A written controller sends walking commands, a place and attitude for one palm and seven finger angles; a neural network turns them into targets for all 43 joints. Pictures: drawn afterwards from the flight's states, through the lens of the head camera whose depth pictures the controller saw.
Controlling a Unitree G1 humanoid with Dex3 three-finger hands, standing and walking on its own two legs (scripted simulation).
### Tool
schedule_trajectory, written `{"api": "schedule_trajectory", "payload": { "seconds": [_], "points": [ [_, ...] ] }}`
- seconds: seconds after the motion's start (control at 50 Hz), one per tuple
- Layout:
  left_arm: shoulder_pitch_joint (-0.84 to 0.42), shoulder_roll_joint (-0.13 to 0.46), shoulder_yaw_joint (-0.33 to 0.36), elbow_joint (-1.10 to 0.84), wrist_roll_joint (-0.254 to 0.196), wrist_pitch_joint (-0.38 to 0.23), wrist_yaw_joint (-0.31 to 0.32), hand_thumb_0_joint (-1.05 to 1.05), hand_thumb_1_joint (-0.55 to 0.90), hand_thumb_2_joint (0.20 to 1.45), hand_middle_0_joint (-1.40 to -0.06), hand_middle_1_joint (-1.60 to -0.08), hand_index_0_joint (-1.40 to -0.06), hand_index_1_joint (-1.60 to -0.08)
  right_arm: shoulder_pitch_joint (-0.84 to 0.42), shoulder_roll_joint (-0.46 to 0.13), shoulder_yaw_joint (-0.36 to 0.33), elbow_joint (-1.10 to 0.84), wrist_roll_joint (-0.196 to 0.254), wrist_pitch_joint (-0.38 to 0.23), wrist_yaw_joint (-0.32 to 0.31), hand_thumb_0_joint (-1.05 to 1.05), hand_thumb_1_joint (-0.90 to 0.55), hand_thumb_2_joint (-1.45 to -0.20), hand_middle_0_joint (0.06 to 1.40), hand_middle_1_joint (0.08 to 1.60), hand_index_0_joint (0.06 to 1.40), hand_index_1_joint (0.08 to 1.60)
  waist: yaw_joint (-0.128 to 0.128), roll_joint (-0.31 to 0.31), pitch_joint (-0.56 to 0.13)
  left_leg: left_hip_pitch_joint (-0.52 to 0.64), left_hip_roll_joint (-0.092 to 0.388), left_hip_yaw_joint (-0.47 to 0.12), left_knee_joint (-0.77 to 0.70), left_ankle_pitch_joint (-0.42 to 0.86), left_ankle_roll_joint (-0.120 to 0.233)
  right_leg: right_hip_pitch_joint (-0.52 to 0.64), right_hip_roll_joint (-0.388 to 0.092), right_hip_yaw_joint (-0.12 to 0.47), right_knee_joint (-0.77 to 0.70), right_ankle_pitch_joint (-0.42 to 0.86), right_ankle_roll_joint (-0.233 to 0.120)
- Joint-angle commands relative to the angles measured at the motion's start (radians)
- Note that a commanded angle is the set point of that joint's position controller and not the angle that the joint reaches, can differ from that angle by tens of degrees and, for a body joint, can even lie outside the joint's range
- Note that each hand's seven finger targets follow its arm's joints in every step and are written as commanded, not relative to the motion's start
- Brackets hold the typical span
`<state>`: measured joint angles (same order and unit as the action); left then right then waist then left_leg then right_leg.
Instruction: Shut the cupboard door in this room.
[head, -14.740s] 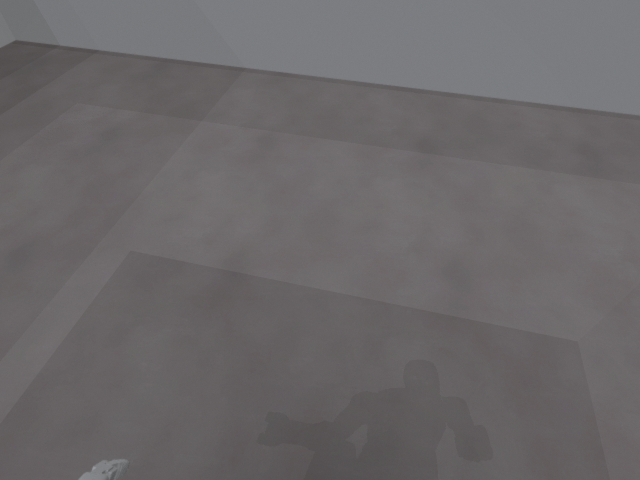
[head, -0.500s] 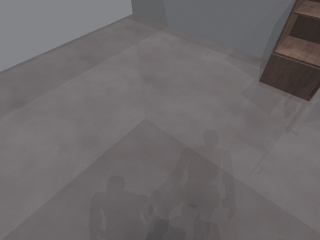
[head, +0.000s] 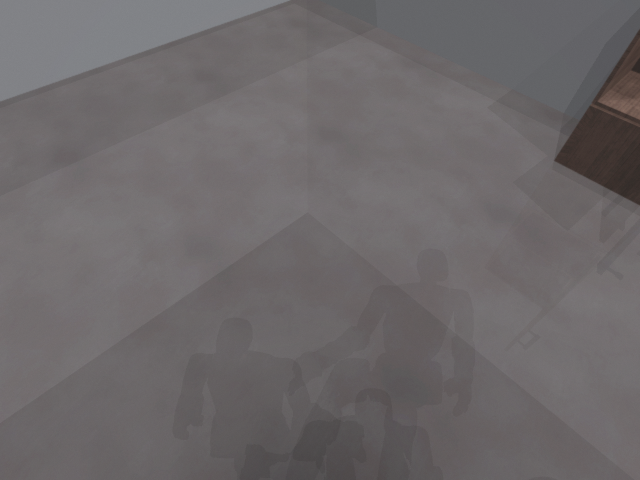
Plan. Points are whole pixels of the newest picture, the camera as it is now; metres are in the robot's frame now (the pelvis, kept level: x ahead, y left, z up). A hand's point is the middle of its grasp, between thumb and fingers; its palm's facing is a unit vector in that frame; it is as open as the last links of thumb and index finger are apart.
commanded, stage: turn or walk to find it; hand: left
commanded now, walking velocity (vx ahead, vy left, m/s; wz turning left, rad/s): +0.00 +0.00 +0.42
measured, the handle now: out of the picture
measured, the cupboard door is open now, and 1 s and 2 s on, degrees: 86 86 86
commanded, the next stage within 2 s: none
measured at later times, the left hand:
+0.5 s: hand out of the picture -0.05 +0.16 -0.15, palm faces +0.27 -0.93 -0.26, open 7.4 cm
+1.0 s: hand out of the picture -0.04 +0.20 -0.15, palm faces +0.44 -0.86 -0.28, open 7.4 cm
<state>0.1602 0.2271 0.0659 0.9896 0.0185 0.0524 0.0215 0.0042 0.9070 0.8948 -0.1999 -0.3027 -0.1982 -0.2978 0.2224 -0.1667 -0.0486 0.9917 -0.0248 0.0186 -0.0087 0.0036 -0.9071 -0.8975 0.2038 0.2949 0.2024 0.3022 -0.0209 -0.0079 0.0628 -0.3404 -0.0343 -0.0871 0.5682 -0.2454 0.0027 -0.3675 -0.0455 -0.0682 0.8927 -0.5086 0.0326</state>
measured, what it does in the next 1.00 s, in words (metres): steps on the spot, turning left: right foot, then left foot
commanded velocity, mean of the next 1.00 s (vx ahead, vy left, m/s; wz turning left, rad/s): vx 0.00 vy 0.00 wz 0.42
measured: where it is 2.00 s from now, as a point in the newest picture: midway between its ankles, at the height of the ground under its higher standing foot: outside the picture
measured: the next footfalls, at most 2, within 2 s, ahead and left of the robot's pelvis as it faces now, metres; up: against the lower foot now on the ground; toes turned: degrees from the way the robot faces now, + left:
right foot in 0.14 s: +0.01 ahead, -0.13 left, +0.00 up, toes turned +3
left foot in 0.60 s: -0.04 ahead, +0.11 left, +0.00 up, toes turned +22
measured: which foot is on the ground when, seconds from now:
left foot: down 0.00-0.14, up 0.16-0.58, down 0.60-1.00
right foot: up 0.00-0.12, down 0.14-0.60, up 0.62-1.00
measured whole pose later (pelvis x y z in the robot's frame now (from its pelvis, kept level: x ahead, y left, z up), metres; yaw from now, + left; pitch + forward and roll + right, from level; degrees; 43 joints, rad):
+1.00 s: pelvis -0.04 -0.03 +0.00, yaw +26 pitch +0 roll +1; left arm 0.15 0.23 0.05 0.91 0.01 0.04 0.01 0.00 0.91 0.90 -0.20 -0.30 -0.20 -0.30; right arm 0.18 -0.20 -0.06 0.96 -0.02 0.04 0.01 0.00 -0.90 -0.90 0.21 0.30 0.21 0.30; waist -0.01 0.01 0.06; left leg -0.28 -0.03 -0.06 0.52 -0.24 -0.01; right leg -0.33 -0.05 -0.04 0.70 -0.38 0.07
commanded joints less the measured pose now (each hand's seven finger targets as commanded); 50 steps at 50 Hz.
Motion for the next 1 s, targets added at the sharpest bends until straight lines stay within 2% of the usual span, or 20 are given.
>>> {"api": "schedule_trajectory", "payload": {
  "seconds": [0.0, 0.08, 0.1, 0.12, 0.14, 0.16, 0.2, 0.26, 0.42, 0.5, 0.54, 0.56, 0.58, 0.6, 0.62, 0.66, 0.72, 0.84, 0.92, 0.98],
  "points": [
    [-0.013, 0.042, 0.001, -0.107, -0.013, -0.035, -0.002, 0.000, 0.900, 0.900, -0.200, -0.300, -0.200, -0.300, 0.044, -0.231, -0.050, -0.064, -0.007, -0.007, -0.019, 0.000, -0.900, -0.900, 0.200, 0.300, 0.200, 0.300, -0.006, 0.160, -0.135, 0.187, 0.251, -0.352, -0.206, 0.367, 0.194, -0.064, 0.020, 0.061, -0.045, -0.011, 0.009],
    [0.098, 0.065, 0.005, -0.093, -0.016, -0.045, 0.000, 0.000, 0.900, 0.900, -0.200, -0.300, -0.200, -0.300, 0.000, -0.229, -0.058, -0.092, 0.000, 0.006, -0.007, 0.000, -0.900, -0.900, 0.200, 0.300, 0.200, 0.300, 0.045, 0.134, -0.173, 0.082, 0.154, -0.279, -0.130, 0.295, 0.108, 0.203, 0.045, 0.021, -0.451, 0.229, 0.013],
    [0.128, 0.109, 0.013, -0.086, -0.009, -0.051, 0.005, 0.000, 0.900, 0.900, -0.200, -0.300, -0.200, -0.300, -0.007, -0.195, -0.056, -0.102, 0.008, 0.007, -0.001, 0.000, -0.900, -0.900, 0.200, 0.300, 0.200, 0.300, 0.057, 0.058, -0.164, -0.050, 0.101, -0.225, -0.075, 0.146, 0.055, 0.337, -0.027, 0.076, -0.549, 0.283, -0.002],
    [0.131, 0.192, 0.031, -0.095, 0.005, -0.056, 0.013, 0.000, 0.900, 0.900, -0.200, -0.300, -0.200, -0.300, -0.004, -0.144, -0.048, -0.123, 0.013, 0.006, 0.006, 0.000, -0.900, -0.900, 0.200, 0.300, 0.200, 0.300, 0.063, -0.172, -0.131, -0.254, -0.004, -0.078, 0.099, -0.074, -0.010, 0.425, -0.252, 0.313, -0.615, 0.215, -0.077],
    [0.098, 0.236, 0.034, -0.122, 0.007, -0.050, 0.012, 0.000, 0.900, 0.900, -0.200, -0.300, -0.200, -0.300, -0.047, -0.145, -0.052, -0.150, 0.004, 0.009, 0.008, 0.000, -0.900, -0.900, 0.200, 0.300, 0.200, 0.300, 0.071, -0.227, -0.069, -0.275, -0.038, 0.004, 0.300, -0.293, -0.035, 0.286, -0.422, 0.421, -0.650, 0.290, -0.170],
    [0.076, 0.206, 0.037, -0.130, 0.002, -0.058, 0.017, 0.000, 0.900, 0.900, -0.200, -0.300, -0.200, -0.300, -0.065, -0.167, -0.057, -0.139, -0.006, 0.022, 0.005, 0.000, -0.900, -0.900, 0.200, 0.300, 0.200, 0.300, 0.062, -0.250, -0.033, -0.272, 0.010, -0.029, 0.439, -0.308, -0.030, 0.198, -0.412, 0.412, -0.647, 0.368, -0.191],
    [0.017, 0.145, 0.014, -0.135, -0.001, -0.061, 0.011, 0.000, 0.900, 0.900, -0.200, -0.300, -0.200, -0.300, -0.044, -0.156, -0.056, -0.099, -0.001, 0.032, 0.014, 0.000, -0.900, -0.900, 0.200, 0.300, 0.200, 0.300, 0.012, -0.108, 0.022, -0.250, 0.033, -0.011, 0.594, -0.210, -0.037, 0.148, -0.306, 0.241, -0.589, 0.515, -0.172],
    [0.021, 0.123, 0.004, -0.136, 0.001, -0.070, 0.010, 0.000, 0.900, 0.900, -0.200, -0.300, -0.200, -0.300, -0.005, -0.144, -0.048, -0.074, 0.003, 0.038, 0.023, 0.000, -0.900, -0.900, 0.200, 0.300, 0.200, 0.300, 0.000, -0.156, -0.002, -0.230, 0.043, 0.036, 0.639, -0.124, -0.061, 0.198, -0.246, 0.099, -0.548, 0.671, -0.143],
    [0.185, 0.179, 0.016, -0.076, 0.012, -0.061, 0.012, 0.000, 0.900, 0.900, -0.200, -0.300, -0.200, -0.300, -0.163, -0.133, -0.018, -0.108, 0.014, 0.027, 0.020, 0.000, -0.900, -0.900, 0.200, 0.300, 0.200, 0.300, 0.081, -0.169, -0.071, -0.154, 0.050, 0.121, 0.338, -0.214, -0.068, 0.355, -0.286, 0.068, -0.473, 0.899, -0.177],
    [0.173, 0.200, 0.025, -0.058, 0.014, -0.054, 0.011, 0.000, 0.900, 0.900, -0.200, -0.300, -0.200, -0.300, -0.141, -0.131, -0.010, -0.105, 0.019, 0.013, 0.017, 0.000, -0.900, -0.900, 0.200, 0.300, 0.200, 0.300, 0.066, -0.200, -0.107, -0.023, 0.039, 0.171, 0.086, -0.163, -0.046, 0.355, -0.289, 0.036, -0.409, 0.908, -0.152],
    [0.135, 0.196, 0.027, -0.057, 0.002, -0.050, 0.009, 0.000, 0.900, 0.900, -0.200, -0.300, -0.200, -0.300, -0.066, -0.157, -0.016, -0.085, 0.017, 0.001, 0.017, 0.000, -0.900, -0.900, 0.200, 0.300, 0.200, 0.300, 0.015, -0.163, -0.141, 0.166, 0.059, 0.168, -0.163, 0.053, -0.029, 0.267, -0.262, -0.027, -0.298, 0.783, -0.085],
    [0.153, 0.159, 0.024, -0.076, -0.007, -0.045, 0.005, 0.000, 0.900, 0.900, -0.200, -0.300, -0.200, -0.300, -0.023, -0.240, -0.033, -0.083, 0.007, -0.013, 0.016, 0.000, -0.900, -0.900, 0.200, 0.300, 0.200, 0.300, -0.005, 0.044, -0.187, 0.362, 0.206, -0.001, -0.212, 0.296, 0.030, 0.072, -0.190, -0.087, -0.132, 0.527, -0.021],
    [0.145, 0.097, 0.002, -0.105, -0.007, -0.040, -0.002, 0.000, 0.900, 0.900, -0.200, -0.300, -0.200, -0.300, 0.023, -0.326, -0.056, -0.075, 0.009, -0.008, 0.013, 0.000, -0.900, -0.900, 0.200, 0.300, 0.200, 0.300, -0.022, 0.308, -0.180, 0.452, 0.434, -0.260, -0.192, 0.696, 0.163, -0.166, -0.080, -0.098, 0.045, -0.113, 0.039],
    [0.086, 0.104, -0.005, -0.120, 0.000, -0.026, 0.007, 0.000, 0.900, 0.900, -0.200, -0.300, -0.200, -0.300, 0.062, -0.329, -0.058, -0.055, 0.013, -0.001, 0.006, 0.000, -0.900, -0.900, 0.200, 0.300, 0.200, 0.300, -0.050, 0.247, -0.179, 0.377, 0.452, -0.233, -0.191, 0.669, 0.220, -0.157, -0.074, -0.011, 0.145, -0.169, 0.036],
    [0.044, 0.095, 0.000, -0.113, -0.003, -0.021, 0.008, 0.000, 0.900, 0.900, -0.200, -0.300, -0.200, -0.300, 0.036, -0.306, -0.057, -0.054, 0.009, -0.002, -0.005, 0.000, -0.900, -0.900, 0.200, 0.300, 0.200, 0.300, -0.043, 0.273, -0.142, 0.336, 0.405, -0.220, -0.196, 0.604, 0.217, -0.189, -0.074, 0.023, 0.196, -0.122, 0.037],
    [0.043, 0.106, 0.006, -0.089, -0.003, -0.023, -0.004, 0.000, 0.900, 0.900, -0.200, -0.300, -0.200, -0.300, -0.055, -0.250, -0.039, -0.081, 0.007, -0.003, -0.010, 0.000, -0.900, -0.900, 0.200, 0.300, 0.200, 0.300, -0.003, 0.172, -0.080, 0.252, 0.325, -0.141, -0.209, 0.492, 0.182, -0.182, -0.076, 0.044, 0.229, 0.009, 0.041],
    [0.077, 0.099, 0.006, -0.075, -0.003, -0.023, -0.010, 0.000, 0.900, 0.900, -0.200, -0.300, -0.200, -0.300, -0.070, -0.234, -0.035, -0.090, 0.011, -0.013, -0.007, 0.000, -0.900, -0.900, 0.200, 0.300, 0.200, 0.300, 0.015, 0.141, -0.092, 0.248, 0.271, -0.085, -0.218, 0.487, 0.157, -0.155, -0.061, 0.038, 0.200, 0.081, 0.052],
    [0.027, 0.086, 0.001, -0.114, -0.004, -0.018, -0.007, 0.000, 0.900, 0.900, -0.200, -0.300, -0.200, -0.300, -0.051, -0.239, -0.048, -0.097, 0.003, -0.004, 0.001, 0.000, -0.900, -0.900, 0.200, 0.300, 0.200, 0.300, 0.002, 0.145, -0.053, 0.156, 0.268, -0.158, -0.244, 0.300, 0.169, -0.080, -0.034, 0.031, 0.020, 0.067, 0.052],
    [0.051, 0.076, 0.001, -0.123, -0.008, -0.028, -0.004, 0.000, 0.900, 0.900, -0.200, -0.300, -0.200, -0.300, -0.060, -0.242, -0.057, -0.109, -0.001, 0.003, 0.003, 0.000, -0.900, -0.900, 0.200, 0.300, 0.200, 0.300, 0.013, 0.188, -0.076, 0.113, 0.244, -0.205, -0.204, 0.316, 0.158, 0.037, 0.005, 0.010, -0.171, 0.094, 0.038],
    [0.143, 0.112, 0.009, -0.104, -0.006, -0.051, 0.001, 0.000, 0.900, 0.900, -0.200, -0.300, -0.200, -0.300, -0.065, -0.207, -0.056, -0.117, 0.010, 0.004, 0.006, 0.000, -0.900, -0.900, 0.200, 0.300, 0.200, 0.300, 0.063, 0.094, -0.117, -0.003, 0.163, -0.163, -0.063, 0.215, 0.081, 0.270, -0.027, 0.029, -0.497, 0.306, 0.026]
  ]
}}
